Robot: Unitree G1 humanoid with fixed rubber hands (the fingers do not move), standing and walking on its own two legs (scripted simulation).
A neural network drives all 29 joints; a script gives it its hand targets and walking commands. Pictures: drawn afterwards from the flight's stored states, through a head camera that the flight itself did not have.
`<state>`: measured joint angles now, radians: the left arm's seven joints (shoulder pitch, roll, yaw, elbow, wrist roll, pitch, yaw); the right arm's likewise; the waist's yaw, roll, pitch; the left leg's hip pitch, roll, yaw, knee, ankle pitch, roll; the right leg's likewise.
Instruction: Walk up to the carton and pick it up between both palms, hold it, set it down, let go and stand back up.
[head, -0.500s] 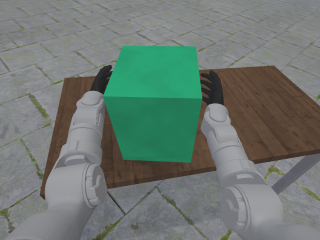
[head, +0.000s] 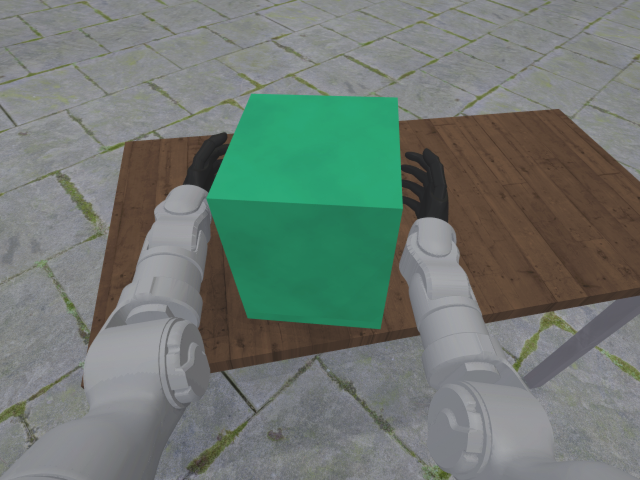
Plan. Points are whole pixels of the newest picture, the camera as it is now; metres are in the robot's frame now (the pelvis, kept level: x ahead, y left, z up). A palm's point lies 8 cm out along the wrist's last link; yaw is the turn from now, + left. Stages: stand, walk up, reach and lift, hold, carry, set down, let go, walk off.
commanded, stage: set down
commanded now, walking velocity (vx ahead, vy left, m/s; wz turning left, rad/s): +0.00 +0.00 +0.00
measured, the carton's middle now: (317, 215) +0.44 -0.02 +0.07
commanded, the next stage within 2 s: none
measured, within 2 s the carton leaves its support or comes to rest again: rests again in 0.62 s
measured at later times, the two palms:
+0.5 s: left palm (205, 202) +0.45 +0.14 +0.10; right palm (423, 231) +0.38 -0.15 +0.10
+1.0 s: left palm (209, 206) +0.45 +0.13 +0.09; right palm (424, 241) +0.37 -0.15 +0.09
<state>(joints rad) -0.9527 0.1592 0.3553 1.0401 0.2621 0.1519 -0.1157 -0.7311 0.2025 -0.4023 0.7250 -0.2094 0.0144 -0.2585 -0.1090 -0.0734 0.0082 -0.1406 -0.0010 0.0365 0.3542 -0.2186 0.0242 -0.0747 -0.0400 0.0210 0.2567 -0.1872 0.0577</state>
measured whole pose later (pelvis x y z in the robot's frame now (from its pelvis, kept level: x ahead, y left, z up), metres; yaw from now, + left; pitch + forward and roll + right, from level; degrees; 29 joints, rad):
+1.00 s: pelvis -0.01 +0.00 +0.00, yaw -2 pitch +4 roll -1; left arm -1.01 0.14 0.48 1.19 0.37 -0.01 -0.12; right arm -0.74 0.28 -0.65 0.80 -0.43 -0.17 -0.22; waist -0.07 -0.08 0.01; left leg -0.25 0.03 0.07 0.39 -0.22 0.02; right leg -0.19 -0.03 0.01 0.27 -0.16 0.05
